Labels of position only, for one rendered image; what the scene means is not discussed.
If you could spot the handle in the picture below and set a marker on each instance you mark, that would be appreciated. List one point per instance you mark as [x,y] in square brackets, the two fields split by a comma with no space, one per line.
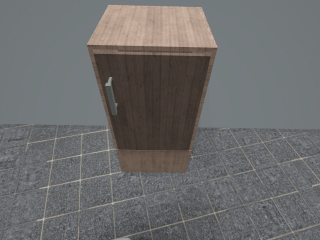
[110,95]

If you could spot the cupboard door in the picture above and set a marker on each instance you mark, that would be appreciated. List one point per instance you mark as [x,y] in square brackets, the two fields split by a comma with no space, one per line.
[157,94]

